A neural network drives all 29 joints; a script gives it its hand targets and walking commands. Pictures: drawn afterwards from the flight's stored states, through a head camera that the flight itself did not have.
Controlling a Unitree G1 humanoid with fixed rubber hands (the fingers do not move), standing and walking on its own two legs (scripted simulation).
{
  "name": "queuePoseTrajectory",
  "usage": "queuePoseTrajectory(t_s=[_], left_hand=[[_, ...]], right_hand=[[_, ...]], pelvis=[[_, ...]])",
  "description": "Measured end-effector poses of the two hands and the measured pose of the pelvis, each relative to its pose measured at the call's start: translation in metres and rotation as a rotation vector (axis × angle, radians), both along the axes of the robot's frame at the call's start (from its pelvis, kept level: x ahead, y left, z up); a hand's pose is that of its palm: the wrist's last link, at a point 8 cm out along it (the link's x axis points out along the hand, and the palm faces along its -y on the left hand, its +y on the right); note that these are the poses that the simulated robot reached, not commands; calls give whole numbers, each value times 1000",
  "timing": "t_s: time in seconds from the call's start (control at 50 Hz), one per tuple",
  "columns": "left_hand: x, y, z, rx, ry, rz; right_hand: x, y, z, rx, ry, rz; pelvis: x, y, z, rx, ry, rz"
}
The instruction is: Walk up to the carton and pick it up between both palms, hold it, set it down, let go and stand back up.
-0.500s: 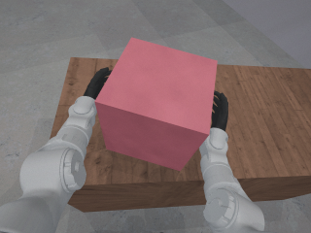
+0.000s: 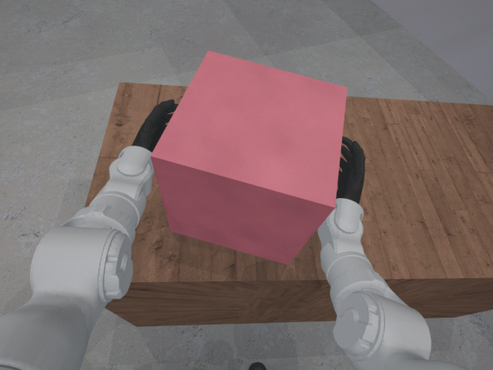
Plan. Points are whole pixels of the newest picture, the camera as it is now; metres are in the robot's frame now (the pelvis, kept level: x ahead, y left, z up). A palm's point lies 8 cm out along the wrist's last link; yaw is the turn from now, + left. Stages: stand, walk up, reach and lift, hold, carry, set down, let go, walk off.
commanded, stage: reach and lift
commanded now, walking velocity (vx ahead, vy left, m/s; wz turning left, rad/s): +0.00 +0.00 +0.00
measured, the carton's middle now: (251, 165) +0.47 -0.05 +0.00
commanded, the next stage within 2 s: none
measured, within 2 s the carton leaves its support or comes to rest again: leaves its support in 0.26 s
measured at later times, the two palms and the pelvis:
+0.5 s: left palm (157, 133) +0.46 +0.11 +0.10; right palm (368, 186) +0.37 -0.22 +0.08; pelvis -0.01 +0.00 +0.00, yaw -1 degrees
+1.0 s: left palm (127, 117) +0.42 +0.13 +0.17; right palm (391, 151) +0.37 -0.20 +0.17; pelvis +0.00 +0.01 +0.01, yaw -1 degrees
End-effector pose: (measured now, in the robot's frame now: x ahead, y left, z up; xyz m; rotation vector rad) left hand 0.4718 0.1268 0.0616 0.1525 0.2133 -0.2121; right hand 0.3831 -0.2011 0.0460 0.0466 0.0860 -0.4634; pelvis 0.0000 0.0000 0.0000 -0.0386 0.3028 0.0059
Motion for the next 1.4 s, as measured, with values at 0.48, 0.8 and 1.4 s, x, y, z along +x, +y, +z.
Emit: queuePoseTrajectory(t_s=[0.48,0.8,1.4], left_hand=[[-9,-21,34,36,-40,-16],[-32,-11,84,7,-39,37],[-88,7,113,-44,-40,186]], right_hand=[[-12,-19,28,34,-36,-11],[-15,-16,94,82,-56,47],[-27,-3,130,-16,-27,179]], pelvis=[[-9,2,-3,10,-2,-18],[-3,9,5,14,-162,-15],[-1,7,8,21,-415,-13]])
